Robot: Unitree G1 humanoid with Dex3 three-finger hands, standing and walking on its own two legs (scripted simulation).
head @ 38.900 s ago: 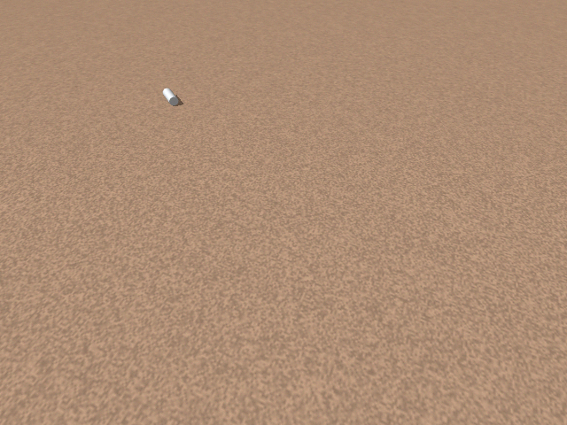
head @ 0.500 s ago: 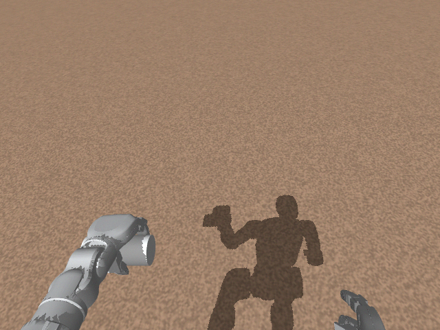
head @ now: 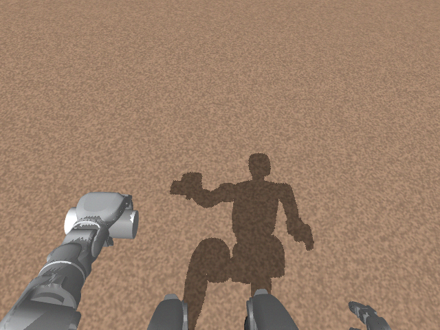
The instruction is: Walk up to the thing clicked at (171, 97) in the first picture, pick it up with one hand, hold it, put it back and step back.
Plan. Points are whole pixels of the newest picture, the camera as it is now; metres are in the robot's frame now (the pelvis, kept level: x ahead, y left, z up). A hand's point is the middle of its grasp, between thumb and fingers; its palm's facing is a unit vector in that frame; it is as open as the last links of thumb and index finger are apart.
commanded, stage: crouch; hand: left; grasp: from above
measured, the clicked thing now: (103, 222) +0.36 +0.25 -0.12
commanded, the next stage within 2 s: lower in 1.48 s
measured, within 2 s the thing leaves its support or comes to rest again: neither
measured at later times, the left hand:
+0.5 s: hand (126, 236) +0.40 +0.26 -0.34, palm faces -0.47 +0.03 -0.88, open 9.0 cm
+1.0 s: hand (131, 238) +0.43 +0.28 -0.46, palm faces -0.47 +0.00 -0.89, open 9.0 cm
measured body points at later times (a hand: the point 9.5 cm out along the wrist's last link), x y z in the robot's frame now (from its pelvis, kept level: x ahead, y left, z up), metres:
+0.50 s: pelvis -0.04 +0.02 -0.20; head +0.17 +0.05 +0.20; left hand +0.42 +0.26 -0.29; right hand +0.00 -0.26 -0.32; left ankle +0.04 +0.13 -0.65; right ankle +0.04 -0.14 -0.65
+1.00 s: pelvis -0.04 +0.01 -0.29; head +0.20 +0.06 +0.08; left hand +0.45 +0.28 -0.41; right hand +0.00 -0.28 -0.40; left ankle +0.04 +0.13 -0.65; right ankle +0.04 -0.14 -0.65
